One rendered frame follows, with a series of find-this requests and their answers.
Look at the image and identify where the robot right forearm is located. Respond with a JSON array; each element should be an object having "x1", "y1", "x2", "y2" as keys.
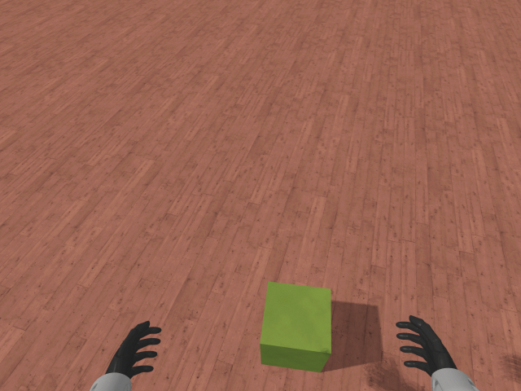
[{"x1": 431, "y1": 368, "x2": 480, "y2": 391}]

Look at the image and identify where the carton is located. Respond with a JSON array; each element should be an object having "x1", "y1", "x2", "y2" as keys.
[{"x1": 260, "y1": 281, "x2": 331, "y2": 372}]

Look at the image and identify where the left robot hand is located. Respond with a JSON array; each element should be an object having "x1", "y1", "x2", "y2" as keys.
[{"x1": 105, "y1": 321, "x2": 161, "y2": 379}]

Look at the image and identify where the right robot hand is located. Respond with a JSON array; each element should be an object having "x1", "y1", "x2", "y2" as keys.
[{"x1": 396, "y1": 315, "x2": 457, "y2": 377}]

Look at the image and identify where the robot left forearm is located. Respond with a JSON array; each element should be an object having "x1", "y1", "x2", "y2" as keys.
[{"x1": 90, "y1": 372, "x2": 131, "y2": 391}]

